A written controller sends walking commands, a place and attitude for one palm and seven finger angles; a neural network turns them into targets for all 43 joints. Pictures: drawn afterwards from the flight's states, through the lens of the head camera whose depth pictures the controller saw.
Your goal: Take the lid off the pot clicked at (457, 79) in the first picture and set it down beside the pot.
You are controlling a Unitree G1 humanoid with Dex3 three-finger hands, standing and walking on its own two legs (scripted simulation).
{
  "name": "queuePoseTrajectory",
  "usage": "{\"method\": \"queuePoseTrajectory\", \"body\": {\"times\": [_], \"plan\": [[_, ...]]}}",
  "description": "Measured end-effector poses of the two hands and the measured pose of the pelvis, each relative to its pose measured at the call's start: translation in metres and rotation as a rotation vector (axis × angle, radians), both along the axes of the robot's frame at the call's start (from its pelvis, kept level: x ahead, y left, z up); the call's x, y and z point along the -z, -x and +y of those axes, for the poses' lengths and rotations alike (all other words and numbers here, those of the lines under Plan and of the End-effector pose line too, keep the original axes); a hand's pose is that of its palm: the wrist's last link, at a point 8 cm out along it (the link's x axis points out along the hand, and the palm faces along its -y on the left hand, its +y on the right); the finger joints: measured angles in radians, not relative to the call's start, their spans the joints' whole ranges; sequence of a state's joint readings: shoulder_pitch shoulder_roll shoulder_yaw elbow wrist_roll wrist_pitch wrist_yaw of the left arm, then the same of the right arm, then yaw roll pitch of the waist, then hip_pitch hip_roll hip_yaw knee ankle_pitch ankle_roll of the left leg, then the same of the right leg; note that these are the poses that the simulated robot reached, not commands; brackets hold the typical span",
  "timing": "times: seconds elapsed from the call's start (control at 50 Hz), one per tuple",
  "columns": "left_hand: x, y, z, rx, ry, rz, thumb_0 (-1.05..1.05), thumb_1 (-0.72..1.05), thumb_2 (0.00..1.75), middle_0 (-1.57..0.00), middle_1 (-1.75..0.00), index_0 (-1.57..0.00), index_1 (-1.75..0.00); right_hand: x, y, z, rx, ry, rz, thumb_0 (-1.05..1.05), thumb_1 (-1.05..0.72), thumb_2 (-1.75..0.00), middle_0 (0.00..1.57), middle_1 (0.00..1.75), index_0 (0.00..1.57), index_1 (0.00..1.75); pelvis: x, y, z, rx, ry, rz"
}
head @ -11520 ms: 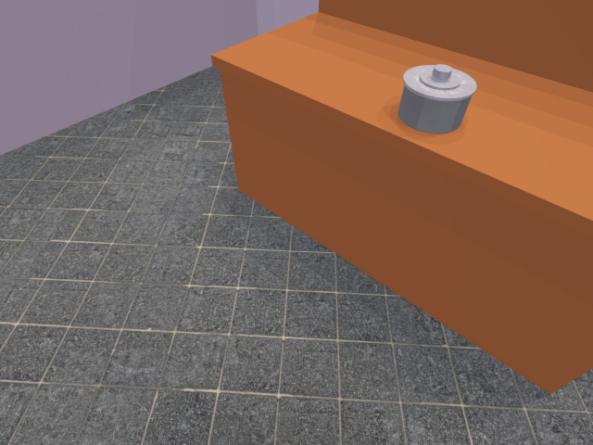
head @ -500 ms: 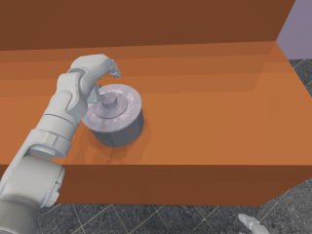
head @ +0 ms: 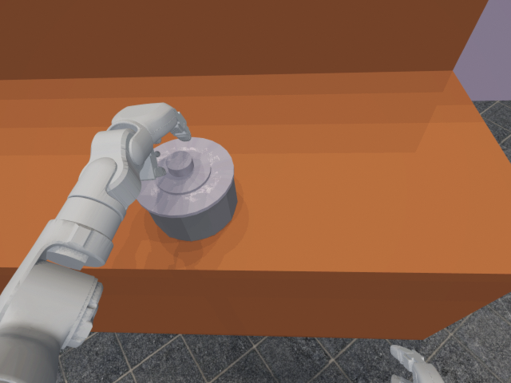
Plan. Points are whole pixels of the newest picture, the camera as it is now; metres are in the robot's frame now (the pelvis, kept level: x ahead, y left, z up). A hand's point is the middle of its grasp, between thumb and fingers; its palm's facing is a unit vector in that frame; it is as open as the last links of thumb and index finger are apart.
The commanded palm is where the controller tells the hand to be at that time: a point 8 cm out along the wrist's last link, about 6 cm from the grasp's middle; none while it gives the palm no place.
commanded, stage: move the open hand above the knob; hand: left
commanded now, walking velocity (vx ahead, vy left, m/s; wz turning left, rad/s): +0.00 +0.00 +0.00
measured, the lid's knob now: (180, 163) +0.47 +0.15 +0.05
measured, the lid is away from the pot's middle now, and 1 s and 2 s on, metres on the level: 0.00 0.00 0.01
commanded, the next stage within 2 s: lower the open fingers around the knob in 0.18 s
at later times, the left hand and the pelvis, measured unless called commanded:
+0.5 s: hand (169, 154) +0.45 +0.15 +0.11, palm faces -0.33 -0.04 -0.94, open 10.1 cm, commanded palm +0.44 +0.16 +0.17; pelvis +0.00 +0.00 +0.00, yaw +0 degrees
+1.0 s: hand (169, 169) +0.44 +0.16 +0.08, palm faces -0.34 -0.06 -0.94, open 10.1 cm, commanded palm +0.43 +0.15 +0.14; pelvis +0.00 +0.00 +0.00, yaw -1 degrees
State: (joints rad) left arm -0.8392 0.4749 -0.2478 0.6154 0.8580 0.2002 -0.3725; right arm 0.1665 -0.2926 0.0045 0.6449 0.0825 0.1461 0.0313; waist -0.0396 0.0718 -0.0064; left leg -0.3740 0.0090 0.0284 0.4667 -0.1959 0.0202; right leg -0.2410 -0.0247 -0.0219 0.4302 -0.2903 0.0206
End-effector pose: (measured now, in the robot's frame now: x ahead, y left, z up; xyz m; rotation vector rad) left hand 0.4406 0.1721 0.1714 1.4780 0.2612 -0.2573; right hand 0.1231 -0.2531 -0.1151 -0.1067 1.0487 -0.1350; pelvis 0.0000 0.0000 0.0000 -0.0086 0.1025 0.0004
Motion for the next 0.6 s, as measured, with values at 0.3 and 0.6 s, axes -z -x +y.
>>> {"method": "queuePoseTrajectory", "body": {"times": [0.3,0.6], "plan": [[-0.009,-0.002,-0.016,0.049,-0.029,-0.054,0.00,-0.26,1.36,-0.83,-0.08,-0.84,-0.09,0.003,-0.002,0.011,-0.014,-0.022,-0.009,0.01,-0.91,-0.90,0.20,0.30,0.19,0.30,0.000,0.001,0.004,-0.004,0.001,0.010],[0.012,-0.005,-0.016,0.026,0.024,0.015,0.00,-0.27,1.36,-0.83,-0.08,-0.84,-0.09,0.005,0.019,0.000,0.032,0.002,0.034,0.01,-0.91,-0.90,0.20,0.30,0.19,0.30,0.000,-0.001,0.000,0.013,-0.002,0.004]]}}
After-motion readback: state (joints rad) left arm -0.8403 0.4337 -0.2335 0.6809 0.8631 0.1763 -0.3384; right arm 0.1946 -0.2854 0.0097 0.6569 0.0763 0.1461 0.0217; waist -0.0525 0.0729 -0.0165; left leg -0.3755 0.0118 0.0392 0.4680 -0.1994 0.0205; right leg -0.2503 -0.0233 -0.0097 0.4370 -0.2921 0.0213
